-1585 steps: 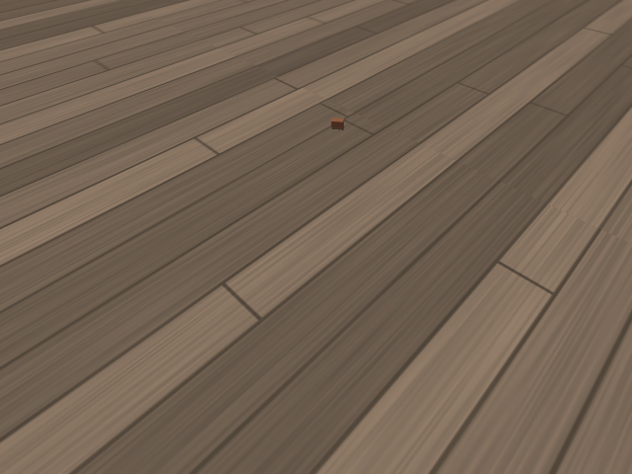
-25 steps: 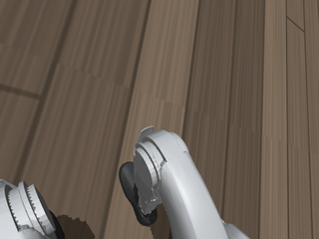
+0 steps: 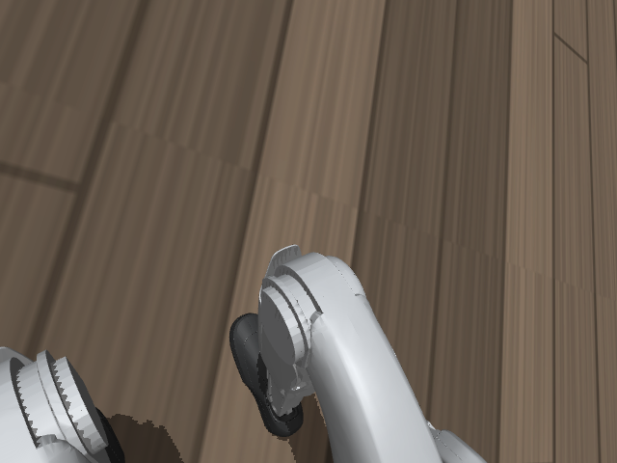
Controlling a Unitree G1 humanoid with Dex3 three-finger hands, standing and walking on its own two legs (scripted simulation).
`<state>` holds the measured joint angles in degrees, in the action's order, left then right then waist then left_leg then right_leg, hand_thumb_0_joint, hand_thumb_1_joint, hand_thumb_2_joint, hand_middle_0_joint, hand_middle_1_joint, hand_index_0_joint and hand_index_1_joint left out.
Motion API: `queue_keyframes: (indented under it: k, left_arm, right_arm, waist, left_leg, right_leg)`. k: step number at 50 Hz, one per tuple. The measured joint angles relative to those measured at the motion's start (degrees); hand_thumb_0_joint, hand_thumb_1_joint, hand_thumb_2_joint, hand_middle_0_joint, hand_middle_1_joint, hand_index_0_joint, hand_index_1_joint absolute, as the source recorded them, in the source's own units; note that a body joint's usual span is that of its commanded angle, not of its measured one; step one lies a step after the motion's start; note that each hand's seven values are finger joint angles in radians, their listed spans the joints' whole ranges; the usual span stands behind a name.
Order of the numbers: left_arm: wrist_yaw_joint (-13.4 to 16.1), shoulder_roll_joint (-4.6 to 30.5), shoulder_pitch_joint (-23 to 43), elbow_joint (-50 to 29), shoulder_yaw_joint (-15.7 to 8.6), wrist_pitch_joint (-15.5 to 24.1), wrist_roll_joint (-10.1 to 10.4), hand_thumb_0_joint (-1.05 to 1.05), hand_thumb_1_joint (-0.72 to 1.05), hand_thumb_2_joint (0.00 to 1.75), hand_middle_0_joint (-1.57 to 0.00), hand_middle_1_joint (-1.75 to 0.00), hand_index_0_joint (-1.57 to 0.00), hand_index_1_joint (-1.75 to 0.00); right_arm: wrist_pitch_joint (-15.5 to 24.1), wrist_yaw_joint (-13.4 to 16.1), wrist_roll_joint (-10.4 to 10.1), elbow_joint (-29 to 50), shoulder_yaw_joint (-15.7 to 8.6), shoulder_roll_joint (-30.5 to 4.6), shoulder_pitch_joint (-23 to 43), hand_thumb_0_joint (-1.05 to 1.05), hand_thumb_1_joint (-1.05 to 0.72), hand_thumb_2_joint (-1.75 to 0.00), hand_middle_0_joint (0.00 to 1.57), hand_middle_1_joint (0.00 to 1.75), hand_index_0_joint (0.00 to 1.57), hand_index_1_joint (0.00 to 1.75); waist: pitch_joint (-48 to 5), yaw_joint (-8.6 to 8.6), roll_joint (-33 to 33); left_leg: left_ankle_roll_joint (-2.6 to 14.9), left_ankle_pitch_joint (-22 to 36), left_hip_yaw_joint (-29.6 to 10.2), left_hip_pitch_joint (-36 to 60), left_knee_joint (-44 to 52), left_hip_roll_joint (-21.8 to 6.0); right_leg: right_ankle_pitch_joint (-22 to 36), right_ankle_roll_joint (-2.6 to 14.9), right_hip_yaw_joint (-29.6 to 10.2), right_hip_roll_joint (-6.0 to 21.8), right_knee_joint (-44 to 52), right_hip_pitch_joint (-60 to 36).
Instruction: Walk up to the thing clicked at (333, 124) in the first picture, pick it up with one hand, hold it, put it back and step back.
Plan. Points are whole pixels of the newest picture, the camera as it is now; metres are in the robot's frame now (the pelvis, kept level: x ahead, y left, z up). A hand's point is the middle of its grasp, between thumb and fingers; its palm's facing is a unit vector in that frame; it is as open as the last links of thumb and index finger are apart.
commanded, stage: withdraw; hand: left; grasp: from above
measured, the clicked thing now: out of the picture +0.47 +0.34 -0.29
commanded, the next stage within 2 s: home in 0.94 s
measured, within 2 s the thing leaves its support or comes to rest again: neither
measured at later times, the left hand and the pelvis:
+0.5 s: hand out of the picture +0.48 +0.38 -0.10, palm faces -0.38 -0.07 -0.92, open 13.2 cm; pelvis +0.00 +0.00 +0.03, yaw +4 degrees
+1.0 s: hand out of the picture +0.46 +0.35 -0.14, palm faces -0.43 -0.08 -0.90, open 12.6 cm; pelvis -0.01 -0.01 +0.02, yaw +6 degrees
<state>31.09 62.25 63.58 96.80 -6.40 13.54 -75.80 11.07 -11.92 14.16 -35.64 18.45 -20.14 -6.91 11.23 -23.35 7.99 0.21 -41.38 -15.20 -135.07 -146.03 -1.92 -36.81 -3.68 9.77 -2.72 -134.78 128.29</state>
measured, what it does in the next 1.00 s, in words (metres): stands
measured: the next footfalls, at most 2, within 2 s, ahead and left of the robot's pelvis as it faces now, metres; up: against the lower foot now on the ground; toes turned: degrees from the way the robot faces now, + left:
none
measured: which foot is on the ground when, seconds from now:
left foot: down 0.00-1.00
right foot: down 0.00-1.00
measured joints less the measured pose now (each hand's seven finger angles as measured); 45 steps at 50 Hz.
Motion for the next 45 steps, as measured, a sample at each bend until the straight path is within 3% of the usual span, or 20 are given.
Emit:
queue_keyframes:
  k: [10,16,20,25,29,32,37,45]
  left_arm:
    - [-0.31,-1.74,-0.29,-4.99,-1.34,-1.38,0.64,0.00,-0.31,0.83,-0.25,-0.82,-0.26,-0.82]
    - [-2.22,-5.59,-2.06,-12.61,-1.78,-5.21,2.58,0.00,-0.32,0.84,-0.25,-0.83,-0.25,-0.82]
    - [-7.21,-8.80,-3.63,-17.35,0.07,-8.45,4.92,0.00,-0.33,0.85,-0.24,-0.83,-0.24,-0.82]
    - [-16.66,-11.65,-3.78,-20.27,3.91,-11.18,8.63,0.00,-0.34,0.86,-0.24,-0.83,-0.24,-0.83]
    - [-23.25,-14.49,-3.89,-23.03,6.40,-10.59,10.88,0.00,-0.35,0.87,-0.23,-0.84,-0.23,-0.84]
    - [-26.08,-15.67,-3.68,-24.14,7.32,-8.56,10.87,0.00,-0.34,0.87,-0.24,-0.84,-0.24,-0.84]
    - [-25.40,-15.34,-2.97,-23.23,6.94,-4.00,8.75,0.00,-0.30,0.85,-0.28,-0.81,-0.27,-0.81]
    - [-17.42,-13.03,-0.54,-15.48,5.56,-0.82,3.11,0.00,-0.27,0.82,-0.30,-0.77,-0.30,-0.78]
  right_arm:
    - [-0.12,-0.52,-0.20,0.31,-1.29,0.17,-1.10,0.00,-0.91,-0.90,0.20,0.30,0.20,0.30]
    - [-0.78,-1.54,-1.71,-0.23,-4.49,0.56,-2.76,0.00,-0.91,-0.90,0.20,0.30,0.20,0.30]
    - [-2.77,-2.09,-3.55,-0.79,-7.26,0.81,-3.21,0.00,-0.91,-0.90,0.20,0.30,0.20,0.30]
    - [-6.52,-1.18,-5.75,0.10,-10.06,1.17,-2.37,0.00,-0.91,-0.90,0.20,0.30,0.20,0.30]
    - [-9.12,0.71,-7.21,1.03,-11.29,1.14,-2.25,0.00,-0.91,-0.90,0.20,0.30,0.20,0.30]
    - [-10.52,2.53,-7.78,1.51,-11.38,0.92,-2.34,0.00,-0.91,-0.90,0.20,0.30,0.20,0.30]
    - [-11.96,4.78,-7.68,1.47,-10.99,0.48,-2.63,0.00,-0.91,-0.90,0.20,0.30,0.20,0.30]
    - [-12.11,5.97,-6.33,-0.26,-10.04,0.43,-3.06,0.00,-0.91,-0.90,0.20,0.30,0.20,0.30]
  waist:
    - [-0.96,1.09,-0.57]
    - [-5.60,2.75,-3.43]
    - [-9.74,4.52,-6.64]
    - [-11.62,6.79,-9.42]
    - [-11.62,8.63,-10.31]
    - [-11.35,9.18,-9.94]
    - [-10.94,8.51,-8.11]
    - [-9.86,6.19,-6.57]
  left_leg:
    - [-0.28,0.05,0.27,-0.14,0.44,0.14]
    - [-0.52,-0.05,1.00,-0.53,1.79,0.33]
    - [-0.13,0.06,2.52,-0.43,3.59,0.35]
    - [0.71,0.88,4.87,1.99,6.95,0.25]
    - [0.91,2.37,6.21,4.00,10.12,0.63]
    - [0.73,3.56,6.56,4.83,11.87,0.94]
    - [0.22,5.00,6.21,4.35,12.44,1.25]
    - [0.13,5.77,5.89,1.23,9.49,1.54]
  right_leg:
    - [-0.15,0.35,-0.17,0.25,0.06,0.30]
    - [-0.73,0.75,-0.63,0.74,0.67,0.92]
    - [-1.25,0.80,-1.72,1.19,1.60,1.01]
    - [-1.21,0.60,-3.44,1.68,3.82,-1.09]
    - [-0.57,1.04,-4.31,2.36,6.10,-3.04]
    - [0.18,1.40,-4.48,2.75,7.38,-3.81]
    - [1.42,1.59,-4.19,2.95,7.68,-3.25]
    - [2.06,1.59,-4.14,2.88,4.80,-0.30]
